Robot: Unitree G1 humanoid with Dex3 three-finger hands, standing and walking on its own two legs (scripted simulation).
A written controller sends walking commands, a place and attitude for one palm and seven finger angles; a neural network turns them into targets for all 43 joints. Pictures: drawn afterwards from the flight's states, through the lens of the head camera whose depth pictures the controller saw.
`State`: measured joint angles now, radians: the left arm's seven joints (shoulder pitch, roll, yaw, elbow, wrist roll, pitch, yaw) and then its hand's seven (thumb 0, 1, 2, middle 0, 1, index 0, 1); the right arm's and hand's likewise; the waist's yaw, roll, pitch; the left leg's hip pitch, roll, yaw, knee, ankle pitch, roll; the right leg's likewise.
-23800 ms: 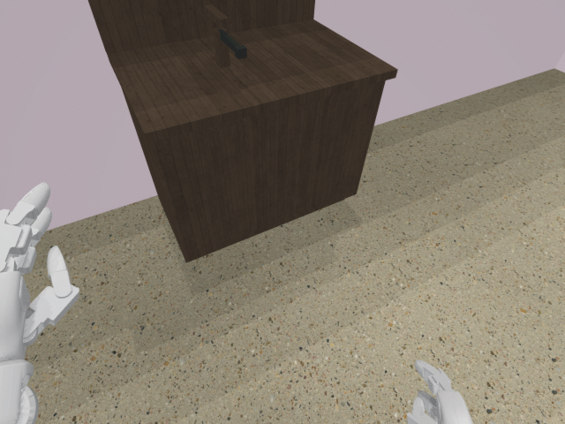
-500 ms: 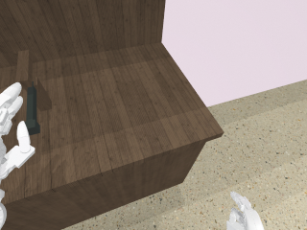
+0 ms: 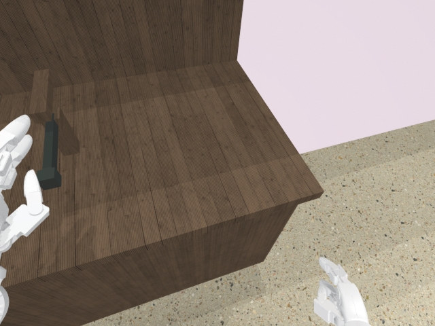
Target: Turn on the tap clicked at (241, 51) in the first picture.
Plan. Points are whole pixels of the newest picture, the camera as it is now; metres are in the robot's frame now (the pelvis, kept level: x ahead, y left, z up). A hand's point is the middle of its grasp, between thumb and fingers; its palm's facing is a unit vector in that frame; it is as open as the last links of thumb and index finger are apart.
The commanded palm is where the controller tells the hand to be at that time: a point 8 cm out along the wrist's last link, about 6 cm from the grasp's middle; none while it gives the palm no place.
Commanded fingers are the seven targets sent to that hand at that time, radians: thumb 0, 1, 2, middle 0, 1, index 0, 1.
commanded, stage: shuffle to correct the standing spot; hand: left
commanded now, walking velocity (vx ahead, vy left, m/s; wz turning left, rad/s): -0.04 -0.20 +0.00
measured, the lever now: (49, 178) +0.33 +0.33 +0.07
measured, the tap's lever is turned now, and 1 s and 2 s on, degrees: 0 0 0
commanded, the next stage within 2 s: come to a stop and stand still in 0.42 s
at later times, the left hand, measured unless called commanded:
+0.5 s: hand (47, 214) +0.22 +0.24 +0.16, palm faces +0.31 -0.86 -0.41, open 7.4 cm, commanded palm +0.16 +0.28 +0.18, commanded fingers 0.00 0.90 0.90 -0.20 -0.30 -0.20 -0.30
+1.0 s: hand out of the picture +0.21 +0.30 +0.17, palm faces +0.41 -0.84 -0.37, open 7.4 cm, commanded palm +0.16 +0.32 +0.18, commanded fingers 0.00 0.90 0.90 -0.20 -0.30 -0.20 -0.30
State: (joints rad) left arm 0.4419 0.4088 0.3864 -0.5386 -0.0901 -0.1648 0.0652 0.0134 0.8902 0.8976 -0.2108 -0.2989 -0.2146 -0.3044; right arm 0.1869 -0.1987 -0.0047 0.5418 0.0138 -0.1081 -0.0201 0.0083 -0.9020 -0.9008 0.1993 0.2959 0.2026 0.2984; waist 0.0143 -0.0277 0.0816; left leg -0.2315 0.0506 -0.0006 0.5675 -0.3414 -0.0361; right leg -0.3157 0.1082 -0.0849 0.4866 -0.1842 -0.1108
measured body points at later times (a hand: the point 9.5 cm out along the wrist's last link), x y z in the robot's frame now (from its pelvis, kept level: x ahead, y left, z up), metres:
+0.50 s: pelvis +0.00 +0.00 +0.00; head +0.04 +0.01 +0.45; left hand +0.20 +0.28 +0.19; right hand +0.17 -0.23 -0.08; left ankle -0.03 +0.14 -0.73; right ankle +0.05 -0.04 -0.73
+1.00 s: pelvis -0.01 +0.04 +0.01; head +0.02 +0.06 +0.46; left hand +0.19 +0.34 +0.19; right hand +0.15 -0.18 -0.07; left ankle -0.01 +0.13 -0.73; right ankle +0.05 -0.04 -0.73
